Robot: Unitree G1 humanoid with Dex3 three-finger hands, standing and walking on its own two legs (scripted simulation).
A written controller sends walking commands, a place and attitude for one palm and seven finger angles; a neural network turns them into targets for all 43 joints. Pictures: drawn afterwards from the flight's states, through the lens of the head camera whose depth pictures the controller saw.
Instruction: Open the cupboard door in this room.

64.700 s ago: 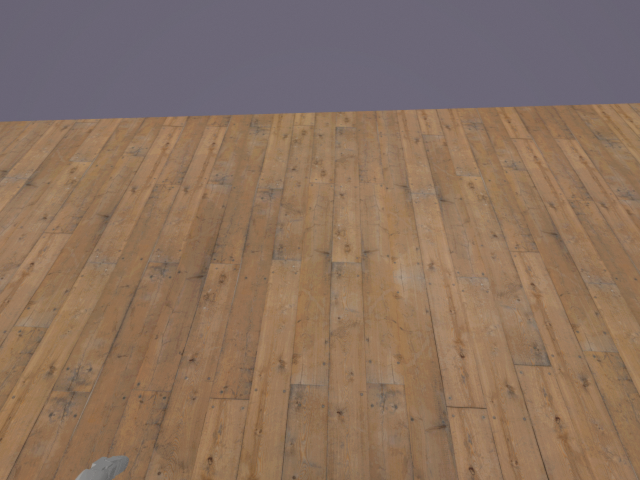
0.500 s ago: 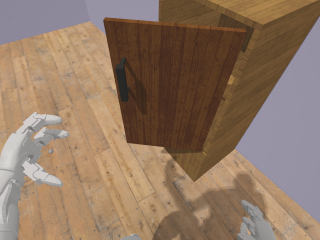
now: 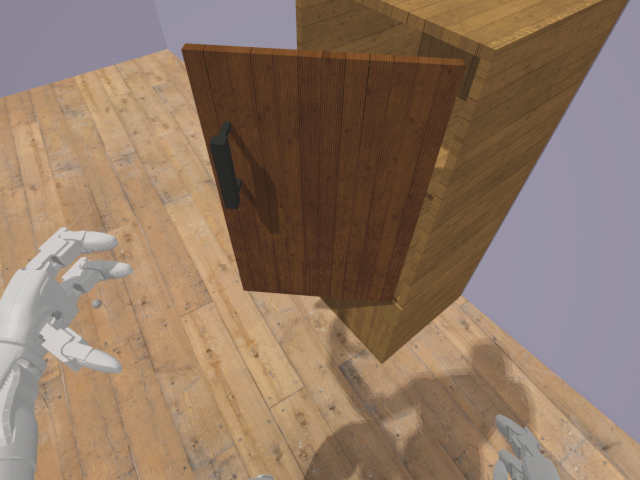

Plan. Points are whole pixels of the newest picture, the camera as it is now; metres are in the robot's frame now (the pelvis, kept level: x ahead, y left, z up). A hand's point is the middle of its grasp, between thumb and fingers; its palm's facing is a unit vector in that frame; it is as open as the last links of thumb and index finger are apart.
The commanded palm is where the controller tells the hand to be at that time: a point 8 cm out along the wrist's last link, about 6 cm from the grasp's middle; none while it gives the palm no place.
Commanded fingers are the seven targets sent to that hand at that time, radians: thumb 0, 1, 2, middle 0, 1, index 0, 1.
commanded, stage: raise the hand with hooked fingers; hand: left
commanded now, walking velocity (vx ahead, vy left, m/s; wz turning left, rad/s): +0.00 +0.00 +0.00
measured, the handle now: (229, 166) +0.55 +0.18 +0.07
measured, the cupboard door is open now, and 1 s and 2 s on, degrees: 46 46 45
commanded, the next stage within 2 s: move the hooked fingers beside the handle in 0.04 s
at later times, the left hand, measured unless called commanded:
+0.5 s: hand (132, 266) +0.34 +0.25 +0.09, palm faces -0.02 -1.00 -0.04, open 14.0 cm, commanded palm +0.32 +0.31 +0.09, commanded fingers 0.00 -0.50 0.30 -0.30 -1.20 -0.30 -1.20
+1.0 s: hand (156, 225) +0.41 +0.25 +0.08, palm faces -0.03 -1.00 -0.01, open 14.0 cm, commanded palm +0.39 +0.30 +0.08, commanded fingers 0.00 -0.50 0.30 -0.30 -1.20 -0.30 -1.20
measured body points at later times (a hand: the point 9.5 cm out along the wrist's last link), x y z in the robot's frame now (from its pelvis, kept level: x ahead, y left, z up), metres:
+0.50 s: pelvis +0.00 -0.01 +0.00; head +0.04 -0.01 +0.45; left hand +0.33 +0.31 +0.09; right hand +0.13 -0.27 -0.09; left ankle +0.04 +0.10 -0.71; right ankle -0.01 -0.12 -0.71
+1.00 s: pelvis +0.01 +0.00 -0.01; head +0.07 +0.01 +0.44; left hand +0.41 +0.30 +0.08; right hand +0.09 -0.27 -0.11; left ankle +0.04 +0.10 -0.71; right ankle -0.01 -0.12 -0.71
